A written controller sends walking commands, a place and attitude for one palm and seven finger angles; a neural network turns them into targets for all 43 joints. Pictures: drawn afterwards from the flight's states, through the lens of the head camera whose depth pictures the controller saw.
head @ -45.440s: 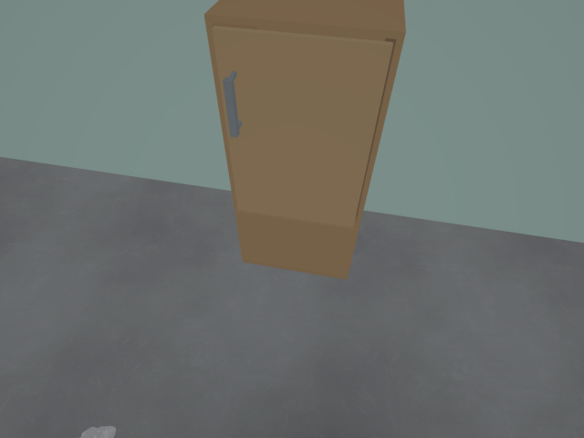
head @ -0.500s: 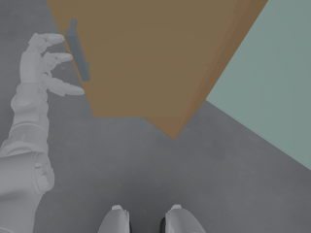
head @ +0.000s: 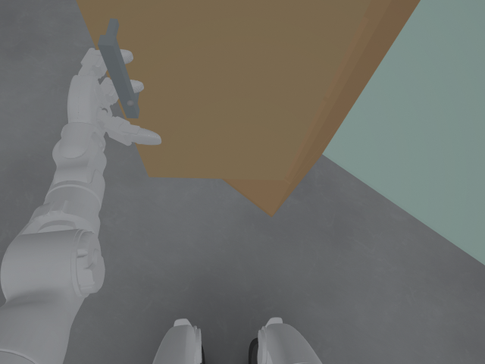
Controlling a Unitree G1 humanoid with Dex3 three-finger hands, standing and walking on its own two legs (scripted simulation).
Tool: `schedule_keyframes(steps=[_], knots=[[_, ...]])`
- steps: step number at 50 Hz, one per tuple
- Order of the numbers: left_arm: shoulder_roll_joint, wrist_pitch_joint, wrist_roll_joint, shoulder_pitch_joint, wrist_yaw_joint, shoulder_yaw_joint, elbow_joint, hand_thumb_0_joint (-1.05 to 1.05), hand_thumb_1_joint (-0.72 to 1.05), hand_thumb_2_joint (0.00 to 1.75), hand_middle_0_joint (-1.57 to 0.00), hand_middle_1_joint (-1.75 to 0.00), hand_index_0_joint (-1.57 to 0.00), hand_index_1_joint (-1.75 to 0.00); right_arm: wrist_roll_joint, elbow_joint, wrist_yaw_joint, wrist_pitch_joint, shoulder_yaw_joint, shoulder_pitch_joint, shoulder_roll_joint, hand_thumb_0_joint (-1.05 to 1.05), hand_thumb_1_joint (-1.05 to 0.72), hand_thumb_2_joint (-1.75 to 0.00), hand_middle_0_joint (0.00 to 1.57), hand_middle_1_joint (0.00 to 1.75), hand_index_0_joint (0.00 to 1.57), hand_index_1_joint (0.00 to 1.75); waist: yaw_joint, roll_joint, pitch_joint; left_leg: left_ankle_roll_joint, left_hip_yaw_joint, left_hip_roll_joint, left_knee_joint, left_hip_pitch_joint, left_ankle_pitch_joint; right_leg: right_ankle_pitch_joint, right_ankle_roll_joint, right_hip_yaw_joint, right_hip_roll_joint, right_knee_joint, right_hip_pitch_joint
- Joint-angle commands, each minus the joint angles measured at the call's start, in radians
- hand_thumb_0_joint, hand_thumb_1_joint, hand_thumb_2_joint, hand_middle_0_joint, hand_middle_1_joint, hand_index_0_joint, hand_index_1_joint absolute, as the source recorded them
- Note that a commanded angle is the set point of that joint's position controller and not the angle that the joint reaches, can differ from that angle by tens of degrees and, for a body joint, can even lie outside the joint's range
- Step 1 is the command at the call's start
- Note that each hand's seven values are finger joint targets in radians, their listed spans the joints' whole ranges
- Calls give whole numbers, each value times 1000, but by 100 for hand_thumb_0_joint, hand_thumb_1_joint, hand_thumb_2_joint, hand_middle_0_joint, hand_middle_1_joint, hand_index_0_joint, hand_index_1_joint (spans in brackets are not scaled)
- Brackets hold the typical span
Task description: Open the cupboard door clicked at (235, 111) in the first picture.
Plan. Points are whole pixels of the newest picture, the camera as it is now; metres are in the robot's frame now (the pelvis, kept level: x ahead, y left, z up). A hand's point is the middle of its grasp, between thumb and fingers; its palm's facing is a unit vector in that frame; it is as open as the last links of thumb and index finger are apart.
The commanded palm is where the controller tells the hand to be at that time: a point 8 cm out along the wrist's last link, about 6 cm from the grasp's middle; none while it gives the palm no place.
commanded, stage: slide the fingers in behind the handle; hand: left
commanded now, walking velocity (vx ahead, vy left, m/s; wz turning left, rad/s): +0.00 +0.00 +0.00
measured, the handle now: (123, 73) +0.57 +0.17 +0.08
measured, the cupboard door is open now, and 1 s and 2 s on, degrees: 40 39 76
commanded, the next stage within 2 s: close the thumb around the handle in 0.30 s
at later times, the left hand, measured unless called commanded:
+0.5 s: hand (133, 99) +0.52 +0.15 +0.07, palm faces -0.01 -1.00 -0.01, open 13.8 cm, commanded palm +0.49 +0.20 +0.08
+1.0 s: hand (128, 101) +0.51 +0.16 +0.07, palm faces -0.01 -1.00 -0.02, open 6.2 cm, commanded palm +0.49 +0.20 +0.08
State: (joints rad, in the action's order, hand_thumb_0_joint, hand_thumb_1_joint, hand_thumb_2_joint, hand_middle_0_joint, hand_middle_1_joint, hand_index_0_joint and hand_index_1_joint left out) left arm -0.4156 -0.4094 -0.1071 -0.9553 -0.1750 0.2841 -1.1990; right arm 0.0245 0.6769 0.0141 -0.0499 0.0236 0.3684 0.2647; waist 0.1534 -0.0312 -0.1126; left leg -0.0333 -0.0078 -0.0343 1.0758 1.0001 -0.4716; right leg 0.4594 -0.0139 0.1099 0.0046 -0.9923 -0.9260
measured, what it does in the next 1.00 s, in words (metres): stands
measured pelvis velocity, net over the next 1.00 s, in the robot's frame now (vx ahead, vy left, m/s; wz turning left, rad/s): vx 0.00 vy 0.00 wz -0.03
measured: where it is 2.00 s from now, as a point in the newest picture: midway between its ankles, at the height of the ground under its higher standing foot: outside the picture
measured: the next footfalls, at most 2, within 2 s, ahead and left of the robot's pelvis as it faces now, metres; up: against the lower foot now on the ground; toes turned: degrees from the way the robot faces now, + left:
none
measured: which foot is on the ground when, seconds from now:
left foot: down 0.00-1.00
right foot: down 0.00-1.00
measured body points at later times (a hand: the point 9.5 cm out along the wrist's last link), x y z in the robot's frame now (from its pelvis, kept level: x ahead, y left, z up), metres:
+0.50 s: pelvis +0.00 -0.01 +0.00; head +0.13 +0.01 +0.43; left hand +0.51 +0.20 +0.07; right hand -0.01 -0.27 -0.11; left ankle +0.01 +0.09 -0.66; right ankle +0.00 -0.12 -0.66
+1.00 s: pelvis +0.00 +0.00 +0.00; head +0.13 +0.01 +0.43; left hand +0.51 +0.21 +0.08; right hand +0.00 -0.26 -0.11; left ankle +0.01 +0.09 -0.66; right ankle +0.00 -0.12 -0.66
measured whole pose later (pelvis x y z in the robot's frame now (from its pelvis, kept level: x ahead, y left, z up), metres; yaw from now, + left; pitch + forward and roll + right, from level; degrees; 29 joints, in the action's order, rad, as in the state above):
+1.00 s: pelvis +0.00 +0.00 +0.00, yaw -2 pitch +22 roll -3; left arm -0.44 -0.42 -0.09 -0.89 -0.18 0.35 -1.16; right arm 0.01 0.64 0.01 -0.07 0.02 0.39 0.26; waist 0.16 -0.04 -0.11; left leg -0.03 0.03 -0.05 1.06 0.97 -0.48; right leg 0.46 -0.01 0.07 0.02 -0.99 -0.92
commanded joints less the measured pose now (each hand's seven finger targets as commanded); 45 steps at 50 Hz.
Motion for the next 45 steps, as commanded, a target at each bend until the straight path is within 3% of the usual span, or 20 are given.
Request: schedule_keyframes(steps=[1, 2, 4, 5, 7, 8, 9, 13, 14, 16, 20, 22, 25, 29, 30, 36, 38, 40, 43, 45], knots=[[-279, -83, 44, -471, 37, 100, 215, 0, -50, 30, -30, -120, -30, -120, 4, -62, -5, 12, -52, 200, 175, 0, -90, -90, 20, 30, 20, 30, 36, -118, -494, 9, -74, 12, -101, -455, 444, -336, -12, -60, 47, 85, 114], [-250, -86, 52, -464, 36, 73, 226, 0, -50, 30, -30, -120, -30, -120, 3, -73, -2, 9, -51, 192, 170, 0, -90, -90, 20, 30, 20, 30, 42, -116, -490, 6, -64, 14, -99, -444, 443, -352, -9, -64, 47, 84, 125], [-302, -102, 55, -444, 30, 113, 265, 0, -50, 30, -30, -120, -30, -120, 2, -88, -3, 3, -53, 194, 172, 0, -90, -90, 20, 30, 20, 30, 21, -124, -550, 6, -56, 15, -95, -448, 476, -399, -9, -73, 48, 75, 179], [-281, -97, 48, -397, 20, 108, 246, 0, -50, 30, -30, -120, -30, -120, -3, -97, -1, 0, -53, 193, 168, 0, -90, -90, 20, 30, 20, 30, 14, -114, -547, 7, -51, 16, -100, -446, 474, -405, -9, -72, 51, 78, 192], [-266, -83, 28, -399, 0, 98, 235, 0, -50, 30, -30, -120, -30, -120, -10, -98, -6, -7, -54, 190, 170, 0, -90, -90, 20, 30, 20, 30, 32, -69, -492, 3, -42, 14, -112, -407, 431, -399, -4, -75, 53, 96, 209], [-262, -78, 14, -386, -7, 109, 228, 0, -50, 30, -30, -120, -30, -120, -10, -102, -8, -6, -54, 194, 171, 0, -90, -90, 20, 30, 20, 30, 29, -77, -492, 0, -38, 17, -110, -406, 438, -409, -6, -77, 54, 99, 213], [-301, -74, 10, -382, -11, 139, 235, 0, -50, 30, -30, -120, -30, -120, -13, -101, -11, -9, -54, 194, 176, 0, -90, -90, 20, 30, 20, 30, 16, -76, -506, 2, -35, 16, -113, -396, 428, -406, -5, -80, 51, 98, 226], [-226, -71, 4, -367, -21, 88, 237, 0, -50, 30, -30, -120, -30, -120, -14, -97, -13, -9, -58, 203, 166, 0, -90, -90, 20, 30, 20, 30, 33, -78, -470, 1, -36, 13, -115, -422, 449, -411, -5, -73, 53, 103, 191], [-253, -74, 6, -380, -17, 105, 238, 0, -50, 30, -30, -120, -30, -120, -14, -90, -14, -11, -60, 203, 172, 0, -90, -90, 20, 30, 20, 30, 32, -69, -469, 3, -40, 10, -115, -421, 434, -392, -2, -75, 52, 106, 178], [-229, -74, 7, -377, -17, 87, 233, 0, -50, 30, -30, -120, -30, -120, -14, -85, -14, -9, -62, 203, 168, 0, -90, -90, 20, 30, 20, 30, 35, -79, -460, 2, -36, 11, -116, -417, 423, -386, -3, -76, 50, 109, 174], [-244, -80, 10, -390, -10, 98, 237, 0, -50, 30, -30, -120, -30, -120, -12, -78, -13, -8, -64, 208, 170, 0, -90, -90, 20, 30, 20, 30, 32, -85, -474, 4, -40, 12, -114, -428, 431, -387, -4, -76, 50, 106, 174], [-292, -78, 12, -350, -7, 136, 234, 0, -39, 35, -31, -121, -31, -121, -14, -88, -15, -11, -62, 202, 173, 0, -90, -90, 20, 30, 20, 30, 17, -71, -478, 1, -28, 16, -115, -396, 422, -403, -2, -85, 49, 108, 215], [-292, -86, 18, -373, -9, 128, 262, 0, -22, 42, -32, -123, -32, -123, -14, -90, -16, -10, -62, 198, 170, 0, -90, -90, 20, 30, 20, 30, 16, -106, -494, 2, -30, 15, -114, -414, 431, -406, -3, -86, 47, 103, 210], [-310, -83, 9, -360, -18, 141, 255, 0, 0, 52, -34, -125, -34, -125, -18, -96, -22, -11, -61, 191, 175, 0, -90, -90, 20, 30, 20, 30, 19, -78, -481, -1, -25, 15, -116, -387, 412, -409, -1, -91, 48, 107, 229], [-268, -78, 7, -364, -24, 105, 244, 0, 6, 54, -34, -126, -34, -126, -20, -96, -21, -9, -59, 185, 170, 0, -90, -90, 20, 30, 20, 30, 30, -89, -460, 0, -23, 17, -118, -387, 396, -393, 0, -90, 48, 112, 211], [-282, -80, -5, -359, -36, 120, 244, 0, 40, 68, -36, -130, -36, -130, -19, -88, -24, -4, -62, 188, 178, 0, -90, -90, 20, 30, 20, 30, 26, -84, -477, 3, -34, 12, -113, -416, 411, -381, -2, -85, 49, 110, 191], [-258, -84, -6, -398, -34, 100, 257, 0, 51, 73, -37, -131, -37, -131, -16, -87, -23, -1, -60, 189, 172, 0, -90, -90, 20, 30, 20, 30, 36, -122, -469, 3, -38, 12, -112, -435, 424, -378, -5, -80, 50, 105, 167], [-274, -82, -4, -373, -30, 116, 242, 0, 62, 78, -38, -132, -38, -132, -16, -87, -22, -2, -61, 189, 178, 0, -90, -90, 20, 30, 20, 30, 28, -94, -478, 5, -42, 10, -113, -432, 421, -369, -4, -78, 51, 104, 170], [-253, -88, 0, -403, -24, 94, 258, 0, 79, 85, -39, -134, -39, -134, -14, -86, -20, -1, -60, 191, 176, 0, -90, -90, 20, 30, 20, 30, 34, -125, -468, 8, -50, 7, -115, -457, 435, -359, -8, -70, 51, 99, 139], [-234, -92, 5, -395, -17, 82, 273, 0, 90, 90, -40, -135, -40, -135, -13, -83, -17, -1, -65, 190, 176, 0, -90, -90, 20, 30, 20, 30, 30, -135, -508, 14, -58, 3, -113, -497, 461, -358, -7, -67, 51, 96, 124]])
